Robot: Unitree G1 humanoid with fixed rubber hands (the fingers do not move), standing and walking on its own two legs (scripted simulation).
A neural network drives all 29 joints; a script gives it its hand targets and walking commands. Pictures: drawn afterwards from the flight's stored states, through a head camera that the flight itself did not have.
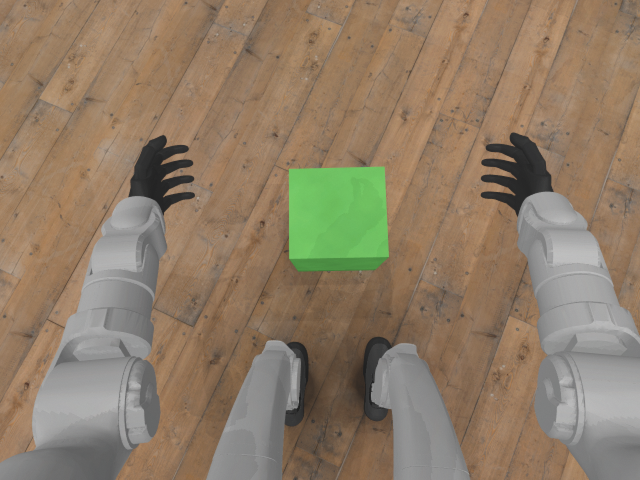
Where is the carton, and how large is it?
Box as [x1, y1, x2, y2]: [289, 167, 388, 271]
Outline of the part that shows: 384,167 289,169 289,258 298,271 375,269 388,256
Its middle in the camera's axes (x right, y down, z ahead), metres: +0.05 -0.05 +0.95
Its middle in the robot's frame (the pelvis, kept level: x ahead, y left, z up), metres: +0.51 +0.01 -0.55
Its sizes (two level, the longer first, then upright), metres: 0.210 0.200 0.250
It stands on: the floor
